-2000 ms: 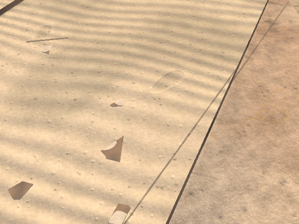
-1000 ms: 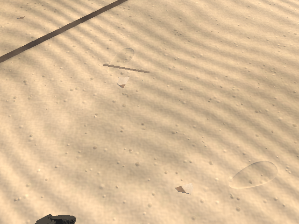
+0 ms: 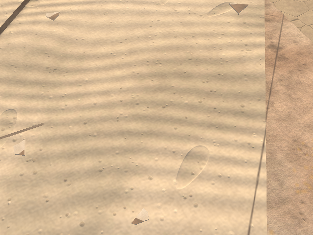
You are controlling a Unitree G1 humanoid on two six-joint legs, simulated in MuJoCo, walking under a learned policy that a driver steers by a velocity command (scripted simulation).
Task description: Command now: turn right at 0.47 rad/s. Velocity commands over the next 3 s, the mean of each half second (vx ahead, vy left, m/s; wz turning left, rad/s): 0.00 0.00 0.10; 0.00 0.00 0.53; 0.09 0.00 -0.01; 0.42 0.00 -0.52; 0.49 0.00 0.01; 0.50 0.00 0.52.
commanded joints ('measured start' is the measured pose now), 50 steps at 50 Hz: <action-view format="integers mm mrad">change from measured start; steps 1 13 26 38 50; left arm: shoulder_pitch -49 -49 -101 -116 -12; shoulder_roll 136 120 30 85 154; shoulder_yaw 33 10 18 26 48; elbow -72 20 -22 -56 -7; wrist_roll -21 7 -5 8 3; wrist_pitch -29 -29 -23 -59 -24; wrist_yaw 18 26 32 39 53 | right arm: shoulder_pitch -51 -22 -11 53 -61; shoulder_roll -98 -74 -136 -137 -28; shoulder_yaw -27 7 -27 -56 1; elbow -77 -55 -111 -91 -183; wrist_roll -6 19 27 19 16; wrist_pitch -7 2 -6 28 29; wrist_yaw -16 20 5 -7 41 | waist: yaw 9 40 5 -32 69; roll -160 -183 87 -129 -182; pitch -122 -37 -114 -29 -79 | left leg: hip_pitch -207 121 359 -197 -39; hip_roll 2 -6 159 -63 14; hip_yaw -73 -5 -375 -175 5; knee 139 -378 -641 208 -165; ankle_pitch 84 111 720 87 91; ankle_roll -15 2 256 -9 -47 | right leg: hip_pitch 216 116 -206 127 221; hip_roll -260 -264 5 -295 -333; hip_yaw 288 230 36 272 22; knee -209 -238 323 -305 -284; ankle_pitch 475 167 -227 96 290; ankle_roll -168 -187 98 -133 -207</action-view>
